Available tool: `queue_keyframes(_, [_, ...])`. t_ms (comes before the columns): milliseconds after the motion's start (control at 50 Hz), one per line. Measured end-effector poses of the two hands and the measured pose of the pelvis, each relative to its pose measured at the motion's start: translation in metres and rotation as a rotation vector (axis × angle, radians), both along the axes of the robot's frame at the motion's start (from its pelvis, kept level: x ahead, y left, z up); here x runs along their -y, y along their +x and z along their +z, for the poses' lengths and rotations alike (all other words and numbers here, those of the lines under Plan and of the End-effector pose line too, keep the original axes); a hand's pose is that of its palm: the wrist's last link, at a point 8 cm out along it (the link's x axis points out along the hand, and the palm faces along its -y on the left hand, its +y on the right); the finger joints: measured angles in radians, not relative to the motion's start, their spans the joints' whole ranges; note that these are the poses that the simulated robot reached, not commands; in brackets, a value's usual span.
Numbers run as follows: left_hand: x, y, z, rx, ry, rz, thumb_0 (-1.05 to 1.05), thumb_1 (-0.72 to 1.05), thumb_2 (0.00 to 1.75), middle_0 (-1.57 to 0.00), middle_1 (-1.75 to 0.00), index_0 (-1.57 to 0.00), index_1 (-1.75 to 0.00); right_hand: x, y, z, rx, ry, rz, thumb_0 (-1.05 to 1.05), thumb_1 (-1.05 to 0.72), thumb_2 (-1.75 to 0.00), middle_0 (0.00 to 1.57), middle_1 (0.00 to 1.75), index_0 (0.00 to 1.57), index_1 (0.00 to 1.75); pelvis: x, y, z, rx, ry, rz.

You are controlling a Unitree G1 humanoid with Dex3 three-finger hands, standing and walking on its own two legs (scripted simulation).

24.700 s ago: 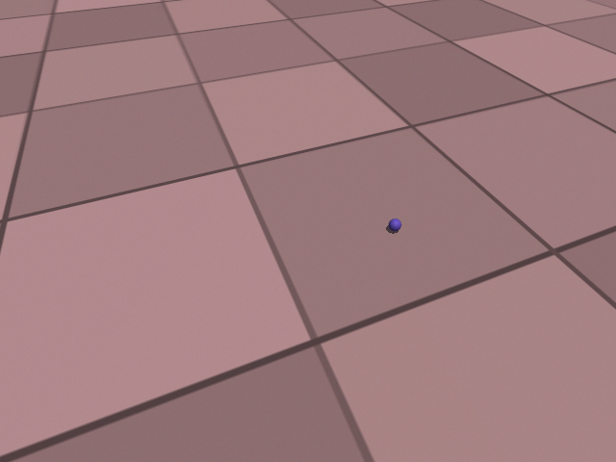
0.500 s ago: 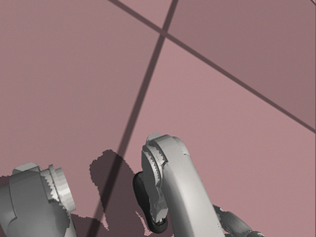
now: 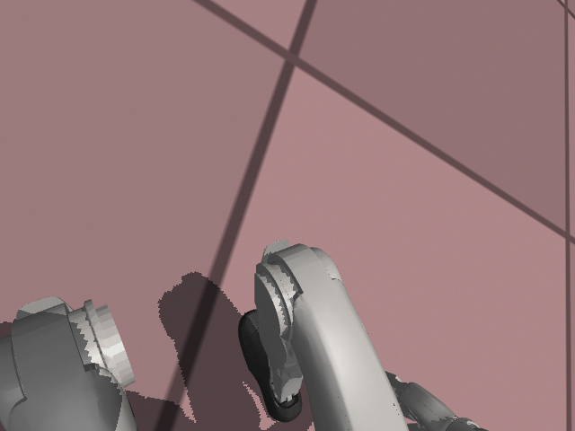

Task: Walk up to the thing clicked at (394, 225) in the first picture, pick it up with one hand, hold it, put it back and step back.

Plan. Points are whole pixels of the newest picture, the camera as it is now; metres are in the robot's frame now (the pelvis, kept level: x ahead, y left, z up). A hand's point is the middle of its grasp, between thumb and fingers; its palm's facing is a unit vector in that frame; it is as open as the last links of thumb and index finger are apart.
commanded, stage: open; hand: left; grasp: from above
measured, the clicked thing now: out of the picture +0.42 +0.36 -0.27
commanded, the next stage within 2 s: withdraw in 0.34 s
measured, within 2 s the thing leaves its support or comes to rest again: neither
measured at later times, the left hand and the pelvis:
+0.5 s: hand out of the picture +0.40 +0.34 -0.25, palm faces -0.40 -0.16 -0.90, open 13.9 cm; pelvis +0.00 +0.00 +0.00, yaw +0 degrees
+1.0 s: hand out of the picture +0.40 +0.37 -0.08, palm faces -0.43 -0.12 -0.90, open 14.0 cm; pelvis -0.01 -0.01 +0.05, yaw +6 degrees
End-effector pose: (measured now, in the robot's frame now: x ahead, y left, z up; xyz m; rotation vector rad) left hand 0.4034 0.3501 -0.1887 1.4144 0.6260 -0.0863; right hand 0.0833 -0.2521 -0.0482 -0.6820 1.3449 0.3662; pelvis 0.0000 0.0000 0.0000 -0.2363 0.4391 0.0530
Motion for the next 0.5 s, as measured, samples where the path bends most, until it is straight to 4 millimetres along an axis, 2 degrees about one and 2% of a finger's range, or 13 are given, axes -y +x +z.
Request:
queue_keyframes(160, [-0.008,-0.003,0.001,-0.027,-0.006,0.01,0.0,-0.3,0.8,-0.26,-0.83,-0.27,-0.82,0.003,-0.008,0.001,-0.026,-0.02,-0.016,0.0,-0.9,-0.9,0.2,0.3,0.2,0.3,0.0,0.0,0.001,-0.005,-0.001,0.001])
queue_keyframes(320, [0.002,0.0,-0.001,-0.006,-0.036,-0.039,0.0,-0.4,0.88,-0.17,-0.93,-0.18,-0.92,0.001,-0.011,0.003,-0.046,-0.026,-0.009,0.0,-0.9,-0.9,0.2,0.3,0.2,0.3,0.001,0.0,0.002,0.003,-0.002,0.0])
queue_keyframes(500, [0.012,0.002,0.001,0.029,-0.004,-0.069,0.0,-0.46,0.94,-0.1,-0.99,-0.11,-0.98,0.002,-0.004,0.002,-0.012,-0.03,0.004,0.0,-0.9,-0.89,0.2,0.3,0.2,0.3,0.0,-0.003,0.002,0.007,-0.005,-0.005])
